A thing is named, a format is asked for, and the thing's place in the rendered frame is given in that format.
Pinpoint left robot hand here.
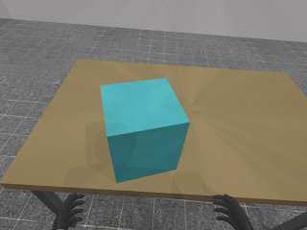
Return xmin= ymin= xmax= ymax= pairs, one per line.
xmin=52 ymin=192 xmax=85 ymax=230

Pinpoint carton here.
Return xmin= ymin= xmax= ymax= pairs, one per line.
xmin=100 ymin=78 xmax=190 ymax=183

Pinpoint table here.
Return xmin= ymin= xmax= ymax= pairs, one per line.
xmin=0 ymin=59 xmax=307 ymax=230

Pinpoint right robot hand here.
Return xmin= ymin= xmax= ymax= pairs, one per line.
xmin=212 ymin=194 xmax=254 ymax=230

